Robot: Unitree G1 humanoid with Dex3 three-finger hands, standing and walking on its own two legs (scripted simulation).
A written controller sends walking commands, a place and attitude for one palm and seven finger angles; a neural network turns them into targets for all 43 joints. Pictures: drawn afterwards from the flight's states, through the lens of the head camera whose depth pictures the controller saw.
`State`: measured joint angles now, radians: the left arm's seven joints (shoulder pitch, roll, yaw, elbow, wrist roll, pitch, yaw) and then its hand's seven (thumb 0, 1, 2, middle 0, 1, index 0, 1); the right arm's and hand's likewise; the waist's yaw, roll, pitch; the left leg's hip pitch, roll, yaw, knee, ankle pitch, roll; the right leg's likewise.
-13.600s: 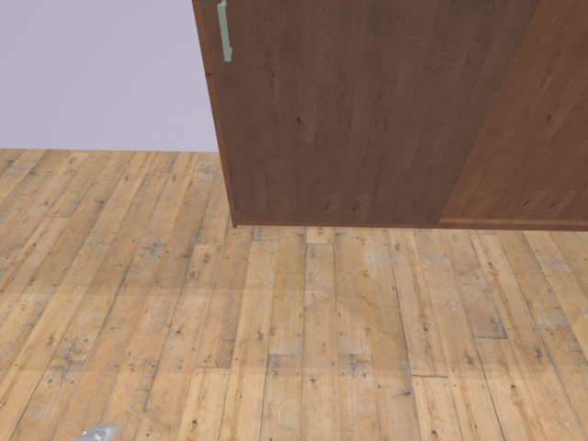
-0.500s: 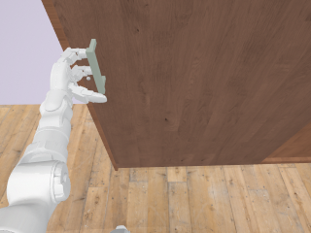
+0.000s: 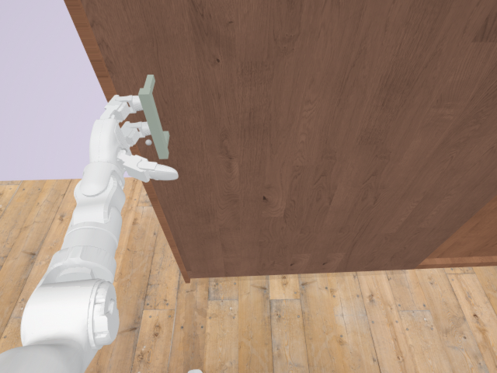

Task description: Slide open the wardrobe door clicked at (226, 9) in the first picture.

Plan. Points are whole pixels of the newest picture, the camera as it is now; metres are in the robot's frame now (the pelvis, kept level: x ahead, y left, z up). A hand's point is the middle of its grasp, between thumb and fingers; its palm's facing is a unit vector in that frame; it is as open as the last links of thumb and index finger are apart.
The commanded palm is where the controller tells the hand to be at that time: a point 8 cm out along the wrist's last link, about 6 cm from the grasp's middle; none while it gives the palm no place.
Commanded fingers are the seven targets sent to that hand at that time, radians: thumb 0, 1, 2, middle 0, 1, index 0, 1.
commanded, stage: slide the fingers in behind the handle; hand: left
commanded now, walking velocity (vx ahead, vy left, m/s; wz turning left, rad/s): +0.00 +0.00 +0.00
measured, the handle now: (157, 119) +0.51 +0.15 +0.13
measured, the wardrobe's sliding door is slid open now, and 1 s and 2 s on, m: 0.00 0.00 0.00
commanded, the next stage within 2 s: grip the handle and tug to test in 1.28 s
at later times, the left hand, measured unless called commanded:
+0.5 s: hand (158, 140) +0.46 +0.14 +0.13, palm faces +0.01 -1.00 +0.02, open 14.0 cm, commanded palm +0.42 +0.19 +0.13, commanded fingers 0.00 -0.50 0.30 -0.30 -1.20 -0.30 -1.20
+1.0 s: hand (167, 141) +0.46 +0.13 +0.13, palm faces +0.02 -1.00 +0.01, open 14.0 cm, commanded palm +0.43 +0.18 +0.13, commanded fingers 0.00 -0.50 0.30 -0.30 -1.20 -0.30 -1.20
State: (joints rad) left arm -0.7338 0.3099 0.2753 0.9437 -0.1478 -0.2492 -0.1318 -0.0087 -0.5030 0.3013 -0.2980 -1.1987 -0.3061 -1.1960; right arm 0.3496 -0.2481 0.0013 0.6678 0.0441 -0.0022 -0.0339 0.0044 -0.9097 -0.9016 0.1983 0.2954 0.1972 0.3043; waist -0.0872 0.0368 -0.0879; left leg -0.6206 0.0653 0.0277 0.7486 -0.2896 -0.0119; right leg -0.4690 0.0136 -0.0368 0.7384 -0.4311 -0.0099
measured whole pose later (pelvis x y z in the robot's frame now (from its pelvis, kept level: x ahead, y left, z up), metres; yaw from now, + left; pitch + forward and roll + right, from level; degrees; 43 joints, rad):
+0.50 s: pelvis +0.00 +0.00 +0.00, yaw +0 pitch +10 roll -1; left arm -0.74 0.27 0.24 0.92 -0.14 -0.25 -0.09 -0.01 -0.50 0.30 -0.30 -1.20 -0.30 -1.20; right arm 0.35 -0.25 -0.01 0.67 0.04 -0.01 -0.02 0.00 -0.91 -0.90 0.20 0.30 0.20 0.30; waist -0.09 0.03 -0.09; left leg -0.63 0.06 0.03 0.76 -0.30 -0.01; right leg -0.48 0.01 -0.03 0.74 -0.43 0.00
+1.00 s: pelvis +0.00 +0.00 +0.00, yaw +0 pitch +9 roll -1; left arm -0.76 0.25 0.22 0.95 -0.13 -0.25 -0.05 -0.01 -0.50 0.30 -0.29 -1.20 -0.30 -1.20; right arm 0.34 -0.25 -0.01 0.68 0.03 -0.01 -0.02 0.00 -0.91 -0.90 0.20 0.30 0.20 0.30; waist -0.09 0.04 -0.09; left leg -0.62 0.06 0.02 0.75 -0.28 -0.01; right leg -0.47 0.01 -0.04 0.74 -0.43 -0.01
